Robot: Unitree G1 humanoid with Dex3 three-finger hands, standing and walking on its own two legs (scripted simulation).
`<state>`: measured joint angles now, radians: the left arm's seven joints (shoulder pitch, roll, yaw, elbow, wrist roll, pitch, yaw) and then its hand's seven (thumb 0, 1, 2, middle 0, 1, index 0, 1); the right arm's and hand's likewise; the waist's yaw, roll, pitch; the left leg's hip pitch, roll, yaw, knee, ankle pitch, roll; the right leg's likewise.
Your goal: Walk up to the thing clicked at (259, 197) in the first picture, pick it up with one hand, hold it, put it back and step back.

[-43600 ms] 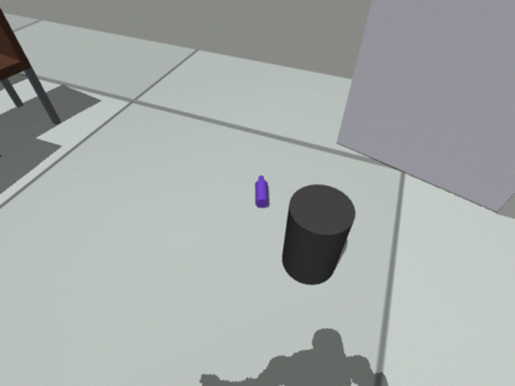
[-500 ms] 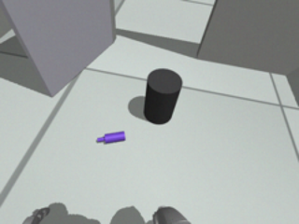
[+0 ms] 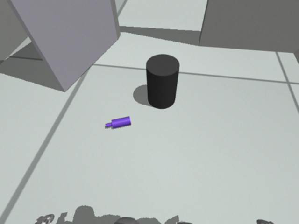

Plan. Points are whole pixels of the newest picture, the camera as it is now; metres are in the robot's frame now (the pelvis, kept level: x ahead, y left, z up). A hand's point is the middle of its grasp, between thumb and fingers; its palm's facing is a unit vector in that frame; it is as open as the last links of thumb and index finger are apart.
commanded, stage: step back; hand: left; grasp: from above
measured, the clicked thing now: (118, 122) +0.88 +0.29 -0.73
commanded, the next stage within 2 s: stand in 1.60 s
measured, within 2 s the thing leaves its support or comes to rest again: neither
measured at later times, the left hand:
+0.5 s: hand out of the picture -0.13 +0.23 -0.16, palm faces -0.03 -0.91 -0.40, open 7.4 cm
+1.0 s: hand out of the picture -0.18 +0.24 -0.14, palm faces +0.07 -0.92 -0.39, open 7.4 cm
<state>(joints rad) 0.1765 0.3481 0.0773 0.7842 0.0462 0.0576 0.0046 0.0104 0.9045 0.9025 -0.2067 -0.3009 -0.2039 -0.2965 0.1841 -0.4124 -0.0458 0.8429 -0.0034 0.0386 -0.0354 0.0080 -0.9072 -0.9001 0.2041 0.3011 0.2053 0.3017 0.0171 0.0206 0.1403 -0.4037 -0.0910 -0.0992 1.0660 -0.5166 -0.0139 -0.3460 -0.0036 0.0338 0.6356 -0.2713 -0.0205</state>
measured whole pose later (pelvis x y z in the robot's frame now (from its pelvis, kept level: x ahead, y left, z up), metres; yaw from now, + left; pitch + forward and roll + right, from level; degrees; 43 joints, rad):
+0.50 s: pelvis -0.19 -0.05 -0.01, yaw -2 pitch -4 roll -2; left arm 0.23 0.37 0.07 0.93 0.03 0.03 0.00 0.01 0.91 0.90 -0.20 -0.30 -0.20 -0.30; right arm 0.07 -0.42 -0.06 0.81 -0.04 0.05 0.01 0.01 -0.90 -0.90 0.21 0.30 0.21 0.30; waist 0.02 0.05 0.16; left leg -0.44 0.10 -0.01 0.67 -0.20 0.01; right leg -0.18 0.04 0.03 0.64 -0.41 0.00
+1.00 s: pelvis -0.22 -0.04 +0.01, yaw +5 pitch -2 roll +1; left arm 0.24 0.40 0.07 0.96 0.03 0.01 -0.02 0.01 0.91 0.90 -0.20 -0.30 -0.20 -0.30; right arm 0.30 -0.37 -0.07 0.96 -0.04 -0.03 0.03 0.01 -0.91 -0.90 0.21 0.30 0.21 0.30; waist -0.01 -0.02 0.05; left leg -0.18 -0.02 -0.02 0.54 -0.33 0.03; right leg -0.37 -0.02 0.01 0.93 -0.48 -0.03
